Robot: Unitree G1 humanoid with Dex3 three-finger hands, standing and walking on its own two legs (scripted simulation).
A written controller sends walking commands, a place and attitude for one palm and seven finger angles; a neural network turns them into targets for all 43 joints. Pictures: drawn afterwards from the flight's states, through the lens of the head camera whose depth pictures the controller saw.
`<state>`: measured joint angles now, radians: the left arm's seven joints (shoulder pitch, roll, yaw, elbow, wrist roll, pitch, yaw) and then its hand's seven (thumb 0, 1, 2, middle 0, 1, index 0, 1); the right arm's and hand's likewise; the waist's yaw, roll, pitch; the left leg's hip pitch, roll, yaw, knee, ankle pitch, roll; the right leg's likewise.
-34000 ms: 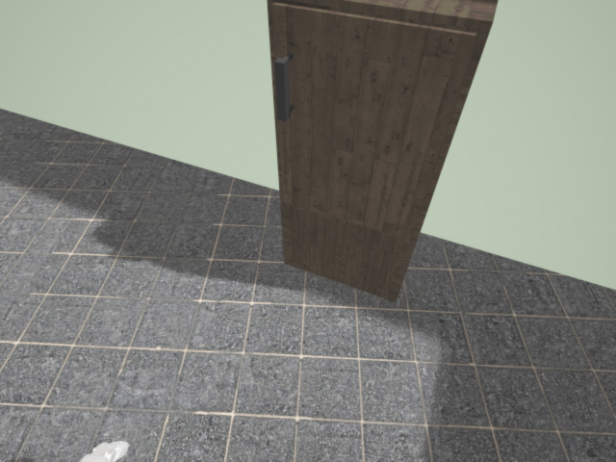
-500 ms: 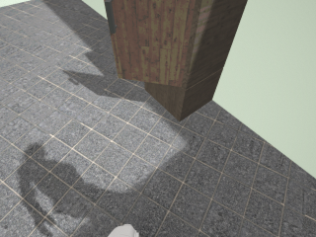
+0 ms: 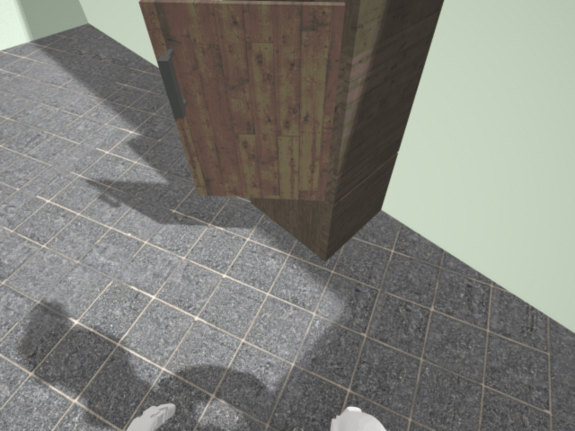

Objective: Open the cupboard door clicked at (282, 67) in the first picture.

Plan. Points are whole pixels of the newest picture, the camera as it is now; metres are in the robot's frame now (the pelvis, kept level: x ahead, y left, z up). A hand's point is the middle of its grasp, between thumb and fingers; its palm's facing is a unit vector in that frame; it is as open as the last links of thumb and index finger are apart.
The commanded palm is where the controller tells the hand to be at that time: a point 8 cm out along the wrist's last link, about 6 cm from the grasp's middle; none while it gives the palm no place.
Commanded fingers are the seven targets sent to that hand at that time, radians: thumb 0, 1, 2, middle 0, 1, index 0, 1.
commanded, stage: take the last steps up to it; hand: left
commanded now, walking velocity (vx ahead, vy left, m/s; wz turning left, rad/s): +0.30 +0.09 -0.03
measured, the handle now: (175, 84) +0.85 +0.29 +0.04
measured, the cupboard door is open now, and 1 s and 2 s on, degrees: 41 41 41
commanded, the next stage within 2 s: come to a stop and stand still in 0.44 s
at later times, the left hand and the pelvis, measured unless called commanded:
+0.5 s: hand out of the picture +0.14 +0.21 -0.17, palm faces +0.11 -0.98 -0.19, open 7.3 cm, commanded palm none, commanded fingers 0.00 0.90 0.90 -0.20 -0.30 -0.20 -0.30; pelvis +0.20 +0.03 +0.00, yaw +1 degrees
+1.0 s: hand (170, 303) +0.37 +0.24 -0.16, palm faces -0.04 -0.97 -0.25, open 7.4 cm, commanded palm none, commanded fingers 0.00 0.90 0.90 -0.20 -0.30 -0.20 -0.30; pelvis +0.27 +0.04 +0.00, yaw -3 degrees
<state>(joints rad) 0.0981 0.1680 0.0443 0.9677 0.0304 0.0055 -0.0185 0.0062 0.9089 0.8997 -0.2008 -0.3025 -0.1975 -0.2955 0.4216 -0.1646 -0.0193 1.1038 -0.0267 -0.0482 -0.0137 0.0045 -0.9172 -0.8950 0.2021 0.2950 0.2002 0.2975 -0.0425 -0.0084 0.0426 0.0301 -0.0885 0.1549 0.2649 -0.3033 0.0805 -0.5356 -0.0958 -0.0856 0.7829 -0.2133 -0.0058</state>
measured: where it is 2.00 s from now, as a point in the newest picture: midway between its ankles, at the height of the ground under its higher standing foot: outside the picture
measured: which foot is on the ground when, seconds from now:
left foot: down 0.00-0.10, up 0.12-0.52, down 0.54-1.00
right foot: up 0.00-0.08, down 0.10-0.54, up 0.56-1.00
